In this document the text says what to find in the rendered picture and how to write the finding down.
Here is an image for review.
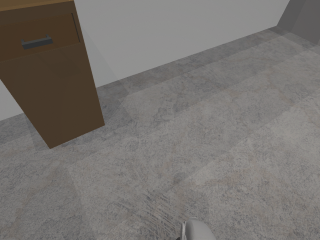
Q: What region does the cabinet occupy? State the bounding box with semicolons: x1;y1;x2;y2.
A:
0;0;105;149

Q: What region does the robot right shin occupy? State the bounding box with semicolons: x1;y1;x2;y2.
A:
187;217;198;221

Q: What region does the drawer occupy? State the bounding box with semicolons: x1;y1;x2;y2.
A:
0;13;80;62

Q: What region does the handle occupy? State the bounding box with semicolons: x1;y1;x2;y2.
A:
21;34;53;50

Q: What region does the right robot thigh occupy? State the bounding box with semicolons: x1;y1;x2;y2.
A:
180;220;217;240

